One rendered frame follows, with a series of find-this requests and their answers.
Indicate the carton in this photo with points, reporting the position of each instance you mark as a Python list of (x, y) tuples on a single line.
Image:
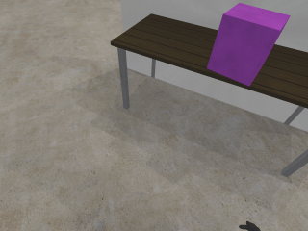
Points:
[(246, 35)]

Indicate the table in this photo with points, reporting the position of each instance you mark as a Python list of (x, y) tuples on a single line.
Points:
[(284, 74)]

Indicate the robot right hand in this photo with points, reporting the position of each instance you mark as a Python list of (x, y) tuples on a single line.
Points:
[(249, 226)]

